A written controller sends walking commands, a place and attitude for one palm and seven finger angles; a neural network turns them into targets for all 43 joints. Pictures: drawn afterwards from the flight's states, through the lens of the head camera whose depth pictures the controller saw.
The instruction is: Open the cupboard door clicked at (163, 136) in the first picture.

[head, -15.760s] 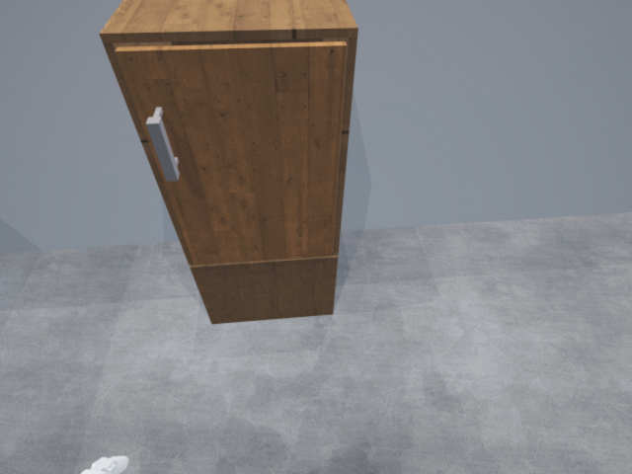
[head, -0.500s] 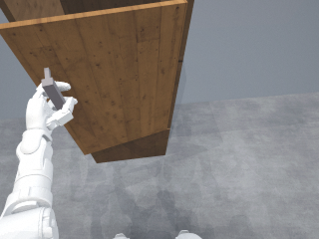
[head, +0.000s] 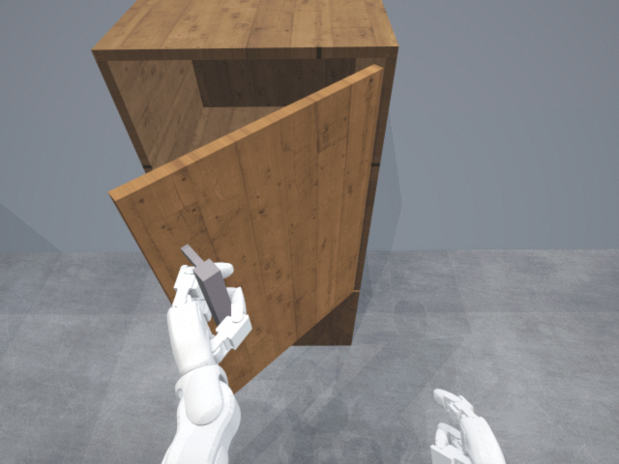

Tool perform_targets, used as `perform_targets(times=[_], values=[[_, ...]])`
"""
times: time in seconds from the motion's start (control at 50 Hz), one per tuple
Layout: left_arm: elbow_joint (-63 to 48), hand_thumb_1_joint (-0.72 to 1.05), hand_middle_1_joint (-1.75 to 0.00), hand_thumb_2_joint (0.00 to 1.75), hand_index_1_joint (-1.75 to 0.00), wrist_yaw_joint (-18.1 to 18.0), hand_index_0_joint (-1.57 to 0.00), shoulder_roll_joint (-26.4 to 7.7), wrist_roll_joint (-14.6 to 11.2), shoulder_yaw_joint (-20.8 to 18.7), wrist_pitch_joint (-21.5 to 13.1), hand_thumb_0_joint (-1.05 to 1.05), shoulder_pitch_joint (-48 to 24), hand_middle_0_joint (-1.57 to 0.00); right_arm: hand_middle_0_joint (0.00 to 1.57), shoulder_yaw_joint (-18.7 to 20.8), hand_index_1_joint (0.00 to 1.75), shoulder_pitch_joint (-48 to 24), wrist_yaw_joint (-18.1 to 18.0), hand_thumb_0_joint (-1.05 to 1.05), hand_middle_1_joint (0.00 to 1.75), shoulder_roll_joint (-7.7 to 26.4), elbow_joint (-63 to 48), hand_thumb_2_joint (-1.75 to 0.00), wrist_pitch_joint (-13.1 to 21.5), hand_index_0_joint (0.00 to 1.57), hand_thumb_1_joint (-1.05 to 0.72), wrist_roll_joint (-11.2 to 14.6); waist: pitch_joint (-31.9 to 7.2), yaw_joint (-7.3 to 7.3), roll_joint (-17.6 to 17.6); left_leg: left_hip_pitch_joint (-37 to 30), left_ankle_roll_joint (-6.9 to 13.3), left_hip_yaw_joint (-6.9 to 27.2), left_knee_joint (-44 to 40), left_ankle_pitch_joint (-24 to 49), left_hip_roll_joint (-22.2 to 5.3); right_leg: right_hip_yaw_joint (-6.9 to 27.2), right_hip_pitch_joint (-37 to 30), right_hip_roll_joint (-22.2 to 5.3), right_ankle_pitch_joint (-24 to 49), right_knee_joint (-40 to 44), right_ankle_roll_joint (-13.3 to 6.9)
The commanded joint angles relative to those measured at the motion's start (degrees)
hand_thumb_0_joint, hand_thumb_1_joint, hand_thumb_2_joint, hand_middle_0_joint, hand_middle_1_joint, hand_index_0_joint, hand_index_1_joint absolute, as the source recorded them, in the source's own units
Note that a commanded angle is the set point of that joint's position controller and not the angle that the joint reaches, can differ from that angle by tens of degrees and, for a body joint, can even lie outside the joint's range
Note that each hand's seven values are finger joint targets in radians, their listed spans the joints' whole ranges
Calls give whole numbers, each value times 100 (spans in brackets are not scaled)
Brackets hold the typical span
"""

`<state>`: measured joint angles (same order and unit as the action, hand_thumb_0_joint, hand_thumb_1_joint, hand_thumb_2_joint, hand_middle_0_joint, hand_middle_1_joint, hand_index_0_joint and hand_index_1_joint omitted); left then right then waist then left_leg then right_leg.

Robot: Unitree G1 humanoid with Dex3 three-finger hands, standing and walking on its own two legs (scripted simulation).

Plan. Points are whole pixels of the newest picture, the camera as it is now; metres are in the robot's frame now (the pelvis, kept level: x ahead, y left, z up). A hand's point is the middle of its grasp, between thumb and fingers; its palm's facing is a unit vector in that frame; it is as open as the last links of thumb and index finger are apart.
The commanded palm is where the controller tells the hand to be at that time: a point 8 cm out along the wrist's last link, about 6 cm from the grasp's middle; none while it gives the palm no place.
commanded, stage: open thumb and fingers to let go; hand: left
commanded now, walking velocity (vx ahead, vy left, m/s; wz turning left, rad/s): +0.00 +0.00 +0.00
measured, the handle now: (208, 289) +0.33 +0.15 +0.06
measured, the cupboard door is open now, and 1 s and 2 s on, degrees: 43 45 47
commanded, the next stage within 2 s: slide the hand sideways off the handle in 0.90 s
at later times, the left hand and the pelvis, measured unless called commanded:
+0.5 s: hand (250, 318) +0.28 +0.09 +0.07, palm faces +0.42 -0.91 -0.02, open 10.6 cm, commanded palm +0.24 +0.14 +0.06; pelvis -0.01 -0.02 +0.00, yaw +2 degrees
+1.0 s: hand (246, 321) +0.28 +0.09 +0.06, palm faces +0.37 -0.93 -0.01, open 14.8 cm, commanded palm +0.24 +0.13 +0.06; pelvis -0.03 +0.02 -0.01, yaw +1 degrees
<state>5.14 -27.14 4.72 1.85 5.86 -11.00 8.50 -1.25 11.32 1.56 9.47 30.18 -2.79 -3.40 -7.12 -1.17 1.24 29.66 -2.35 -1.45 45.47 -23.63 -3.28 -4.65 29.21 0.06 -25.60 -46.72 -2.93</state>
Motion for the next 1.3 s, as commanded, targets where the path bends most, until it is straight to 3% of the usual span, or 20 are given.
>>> perform_targets(times=[0.0, 0.06, 0.1, 0.16, 0.22, 0.28, 0.36, 0.46, 0.54, 0.62, 0.74, 0.86, 0.98, 1.0, 1.02, 1.06, 1.12, 1.16, 1.2, 1.28], values=[[-1904, 90, -135, 90, -135, -400, -40, 38, 217, 183, -410, 0, -561, -40, 20, 248, 30, -411, -120, 0, 30, 567, -811, -90, 263, 20, -90, -43, -796, 80, -380, -308, 269, 28, -228, 1540, 356, 428, -909, -176, 2847, 784, 295], [-1636, 90, -135, 90, -135, -642, -40, 297, 509, 540, -396, 0, -1372, -40, 20, 209, 30, -503, -158, 0, 30, 543, -650, -90, 339, 20, -90, -122, -583, -109, -459, -175, 287, 130, -32, 1297, 367, 496, -441, -223, 2378, 773, 302], [-1443, 76, -134, 84, -134, -708, -39, 171, 615, 384, -435, 0, -1323, -39, 20, 236, 30, -515, -195, 0, 30, 517, -588, -90, 386, 20, -90, -139, -807, -5, -477, -101, 273, 138, 54, 1220, 389, 589, -447, -268, 2284, 750, 313], [-1452, 55, -131, 75, -131, -650, -38, 62, 480, 269, -481, 0, -1318, -38, 20, 270, 30, -491, -249, 0, 30, 513, -526, -90, 395, 20, -90, -101, -1183, 44, -678, -86, 270, 130, 48, 1240, 418, 711, -748, -336, 2530, 786, 366], [-1246, 34, -129, 66, -129, -452, -36, 46, 326, 247, -458, 0, -1324, -36, 20, 276, 30, -440, -297, 0, 30, 539, -463, -90, 375, 20, -90, -67, -1207, 40, -919, -14, 271, 154, 13, 1248, 424, 805, -948, -394, 2790, 846, 429], [-1329, 13, -127, 57, -127, -295, -35, 8, 231, 219, -499, 0, -1396, -35, 20, 288, 30, -454, -331, 0, 30, 563, -461, -90, 351, 20, -90, -51, -1269, 48, -726, -65, 275, 130, -25, 1303, 421, 820, -1022, -422, 3006, 826, 438], [-1226, -15, -124, 45, -124, -257, -32, 73, 219, 267, -534, 0, -1471, -32, 20, 290, 30, -443, -317, 0, 30, 576, -464, -90, 361, 20, -90, -43, -1148, 39, -621, -93, 275, 148, -67, 1263, 403, 740, -878, -397, 2739, 824, 403], [-948, -50, -120, 30, -120, -282, -30, 1, 189, 145, -544, 0, -1522, -30, 20, 292, 30, -470, -309, 0, 30, 594, -470, -90, 381, 20, -90, -28, -957, 64, -860, 17, 276, 166, -95, 1079, 411, 774, -791, -403, 2327, 941, 405], [-873, -50, -110, 30, -110, -328, -28, -42, 208, 52, -515, 0, -1461, -28, 20, 289, 30, -505, -314, 0, 30, 587, -504, -90, 344, 20, -90, -24, -963, 141, -841, 37, 281, 143, -140, 1037, 425, 779, -826, -395, 2108, 989, 374], [-808, -50, -90, 30, -90, -383, -25, 33, 229, 131, -551, 0, -1804, -25, 20, 297, 30, -512, -317, 0, 30, 599, -483, -90, 362, 20, -90, -24, -827, 76, -912, -25, 299, 156, -159, 949, 401, 665, -615, -322, 1670, 1031, 321], [-698, -50, -60, 30, -60, -562, -20, 282, 373, 339, -500, 0, -1933, -20, 20, 296, 30, -574, -250, 0, 30, 582, -503, -90, 345, 20, -90, -31, -861, 87, -359, -174, 293, 118, -195, 997, 374, 341, -315, -161, 1393, 767, 178], [-593, -50, -30, 30, -30, -790, -15, 425, 535, 456, -325, 0, -2267, -15, 20, 279, 30, -614, -244, 0, 30, 576, -534, -90, 294, 20, -90, -58, -897, 61, -437, -144, 284, 172, -190, 982, 344, 197, -173, -76, 1186, 623, 123], [-642, -50, -30, 30, -30, -880, -15, 645, 523, 645, -189, 0, -2521, -15, 20, 258, 30, -661, -221, 0, 30, 576, -521, -90, 301, 20, -90, -50, -948, 27, -437, -167, 263, 243, -190, 940, 313, 85, -46, -26, 1021, 521, 97], [-584, -50, -30, 30, -30, 341, -15, 117, 1067, 1733, -418, 0, -2284, -15, 20, 252, 30, -232, -193, 0, 30, 786, -334, -90, 272, 20, -90, -22, -689, -394, -700, -305, 360, 221, -113, 1103, 320, 268, 186, -60, 1541, 463, 113], [-1022, -50, -30, 30, -30, 1032, -15, -284, 820, 1331, -657, 0, -2537, -15, 20, 324, 30, -191, -215, 0, 30, 794, -551, -90, 273, 20, -90, 48, -1215, -223, -407, -383, 392, 213, -62, 1308, 325, 280, -30, -90, 1854, 346, 63], [-1246, -50, -30, 30, -30, 1741, -15, -540, 643, 1288, -940, 0, -2652, -15, 20, 286, 30, -204, -288, 0, 30, 760, -638, -90, 361, 20, -90, 95, -1454, -134, -62, -542, 408, 205, -46, 1392, 362, 323, -155, -108, 2030, 278, 58], [-1101, -50, -30, 30, -30, 2667, -15, -216, -90, 1475, -939, 0, -2472, -15, 20, 179, 30, -264, -338, 0, 30, 760, -819, -90, 578, 20, -90, 301, -1025, -208, 98, -604, 384, 323, -205, 920, 341, 198, 54, -38, 1396, 410, 53], [-887, -50, -30, 30, -30, 2731, -15, -173, -693, 1060, -764, 0, -2271, -15, 20, 131, 30, -394, -398, 0, 30, 781, -857, -90, 715, 20, -90, 398, -673, -119, -355, -426, 333, 387, -369, 359, 331, 98, 105, 27, 752, 621, 108], [-791, -50, -30, 30, -30, 2538, -15, -297, -940, 652, -598, 0, -2230, -15, 20, 96, 30, -478, -428, 0, 30, 823, -870, -90, 795, 20, -90, 414, -523, -25, -766, -287, 309, 409, -507, -1, 358, 87, 79, 32, 283, 771, 149], [-945, -50, -30, 30, -30, 1954, -15, -583, -600, 258, -602, 0, -1982, -15, 20, 117, 30, -434, -317, 0, 30, 799, -882, -90, 850, 20, -90, 324, -683, 192, -527, -301, 285, 334, -568, 201, 370, 82, -4, -10, 399, 596, 122]])
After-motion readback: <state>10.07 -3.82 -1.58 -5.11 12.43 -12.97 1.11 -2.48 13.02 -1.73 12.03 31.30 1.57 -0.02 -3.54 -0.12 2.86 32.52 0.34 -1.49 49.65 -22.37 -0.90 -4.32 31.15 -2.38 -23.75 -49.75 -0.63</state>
